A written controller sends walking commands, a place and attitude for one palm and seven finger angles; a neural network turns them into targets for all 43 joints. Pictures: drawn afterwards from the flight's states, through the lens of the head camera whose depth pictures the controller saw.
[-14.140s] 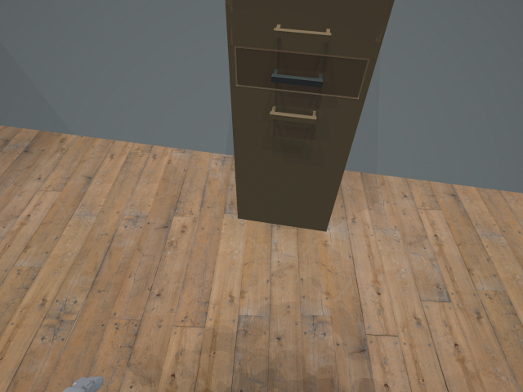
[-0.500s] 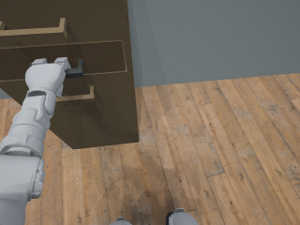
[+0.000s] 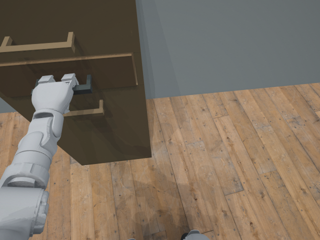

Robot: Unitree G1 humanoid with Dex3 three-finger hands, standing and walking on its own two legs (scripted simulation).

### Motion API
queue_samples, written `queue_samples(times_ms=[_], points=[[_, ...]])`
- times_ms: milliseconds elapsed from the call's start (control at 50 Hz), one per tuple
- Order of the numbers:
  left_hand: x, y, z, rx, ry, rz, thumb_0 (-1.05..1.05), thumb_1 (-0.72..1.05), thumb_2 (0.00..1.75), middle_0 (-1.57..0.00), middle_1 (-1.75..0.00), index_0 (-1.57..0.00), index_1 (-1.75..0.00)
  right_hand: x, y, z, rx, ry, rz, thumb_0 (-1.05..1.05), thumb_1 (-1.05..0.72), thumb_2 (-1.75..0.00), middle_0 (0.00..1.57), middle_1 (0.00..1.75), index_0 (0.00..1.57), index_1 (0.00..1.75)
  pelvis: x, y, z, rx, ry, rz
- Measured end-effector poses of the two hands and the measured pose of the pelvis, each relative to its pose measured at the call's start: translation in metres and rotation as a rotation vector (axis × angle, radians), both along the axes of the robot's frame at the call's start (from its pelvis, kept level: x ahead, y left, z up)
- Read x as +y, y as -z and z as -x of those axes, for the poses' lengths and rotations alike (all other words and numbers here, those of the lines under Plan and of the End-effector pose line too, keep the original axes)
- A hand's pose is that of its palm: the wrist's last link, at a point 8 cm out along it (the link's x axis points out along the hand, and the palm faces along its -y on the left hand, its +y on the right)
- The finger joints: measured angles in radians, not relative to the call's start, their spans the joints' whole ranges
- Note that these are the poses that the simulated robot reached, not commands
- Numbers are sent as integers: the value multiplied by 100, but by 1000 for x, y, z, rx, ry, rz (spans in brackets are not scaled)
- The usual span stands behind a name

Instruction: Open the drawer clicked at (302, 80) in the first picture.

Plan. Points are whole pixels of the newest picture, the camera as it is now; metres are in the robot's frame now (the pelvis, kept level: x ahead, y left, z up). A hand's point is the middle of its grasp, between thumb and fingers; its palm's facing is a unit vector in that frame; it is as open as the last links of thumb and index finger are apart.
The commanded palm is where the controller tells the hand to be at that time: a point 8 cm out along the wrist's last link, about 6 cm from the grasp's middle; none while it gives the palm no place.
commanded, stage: pull the drawer open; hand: left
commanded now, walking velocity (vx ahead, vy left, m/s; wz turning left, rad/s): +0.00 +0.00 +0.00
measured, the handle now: (63, 85) +0.51 +0.26 +0.04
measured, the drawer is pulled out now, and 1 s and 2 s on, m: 0.01 0.05 0.16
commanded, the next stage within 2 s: none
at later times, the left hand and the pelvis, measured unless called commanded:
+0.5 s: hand (60, 114) +0.43 +0.26 +0.02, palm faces -0.07 -0.02 -1.00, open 5.4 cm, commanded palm +0.42 +0.26 +0.07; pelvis +0.01 -0.01 +0.00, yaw +2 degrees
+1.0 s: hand (60, 122) +0.41 +0.25 +0.02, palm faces -0.03 -0.03 -1.00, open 5.6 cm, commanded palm +0.36 +0.25 +0.07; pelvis -0.01 +0.00 +0.00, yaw -1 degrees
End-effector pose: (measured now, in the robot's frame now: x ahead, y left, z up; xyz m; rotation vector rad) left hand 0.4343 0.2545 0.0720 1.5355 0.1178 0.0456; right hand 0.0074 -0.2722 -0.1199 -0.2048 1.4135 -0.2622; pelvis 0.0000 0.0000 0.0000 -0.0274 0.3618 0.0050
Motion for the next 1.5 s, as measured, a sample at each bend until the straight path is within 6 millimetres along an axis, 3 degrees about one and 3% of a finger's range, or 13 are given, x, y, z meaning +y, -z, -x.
queue_samples(times_ms=[320, 440, 560, 840, 960, 1080, 1360, 1500], points=[[-3, 0, 27, -3, -11, 0, 1, 78, 79, -29, -134, -35, -131, 4, -7, -78, -168, -60, -17, 0, -90, -90, 21, 30, 20, 30, 0, -8, -16, -44, -1, -6], [2, 1, 22, 15, -10, -19, 0, 78, 82, -33, -134, -37, -132, 0, -4, -89, -170, -114, 7, 0, -90, -90, 21, 30, 20, 30, -4, -5, -12, -48, -27, -6], [4, 0, 19, 37, -8, -20, -2, 76, 84, -37, -135, -39, -134, -6, 1, -71, -143, -108, 16, 0, -90, -90, 21, 30, 20, 30, -8, -1, -3, -34, -32, -8], [2, 0, 24, 17, -14, -16, 0, 77, 82, -35, -135, -39, -135, -14, 3, 24, 2, 11, 19, 0, -90, -90, 21, 30, 20, 30, -10, 2, 18, -29, 1, -11], [0, 0, 38, -2, -4, -8, 1, 77, 80, -32, -135, -36, -133, -9, -2, 29, -16, 50, 11, 1, -90, -90, 20, 30, 20, 30, -5, -2, 16, -48, 24, -12], [-2, 2, 62, -30, 3, 4, 1, 78, 80, -29, -135, -34, -130, -1, -6, -7, -119, 33, -3, 1, -90, -90, 20, 30, 20, 30, 1, -7, 9, -77, 28, -9], [-10, 2, 127, -42, -42, 27, 2, 77, 80, -26, -132, -36, -129, 27, -28, -152, -446, -163, -53, 1, -91, -90, 20, 30, 20, 30, 3, -12, -9, -144, -7, -8], [-14, 3, 151, -40, -59, 10, 2, 77, 82, -28, -132, -37, -130, 40, -31, -194, -500, -273, -73, 1, -90, -90, 20, 30, 20, 30, -5, -11, -12, -168, -39, -16]])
